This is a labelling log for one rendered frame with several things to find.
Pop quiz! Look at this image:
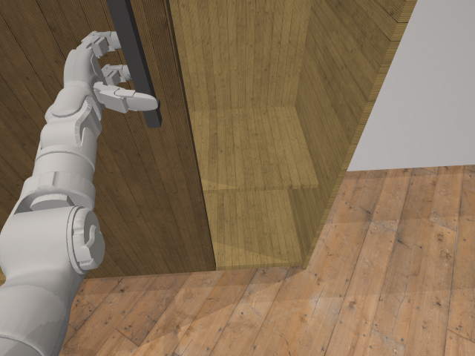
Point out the left robot upper arm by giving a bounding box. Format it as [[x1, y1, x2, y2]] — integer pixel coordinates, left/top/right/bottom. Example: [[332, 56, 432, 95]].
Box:
[[0, 205, 105, 356]]

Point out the left robot forearm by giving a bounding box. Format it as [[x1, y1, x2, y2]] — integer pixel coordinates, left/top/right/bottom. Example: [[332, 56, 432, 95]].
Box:
[[0, 86, 102, 276]]

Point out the handle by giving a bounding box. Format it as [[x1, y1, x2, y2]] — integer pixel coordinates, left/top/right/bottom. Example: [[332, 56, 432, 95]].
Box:
[[106, 0, 162, 128]]

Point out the left robot hand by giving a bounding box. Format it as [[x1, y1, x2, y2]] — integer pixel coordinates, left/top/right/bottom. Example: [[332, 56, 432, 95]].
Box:
[[64, 31, 158, 113]]

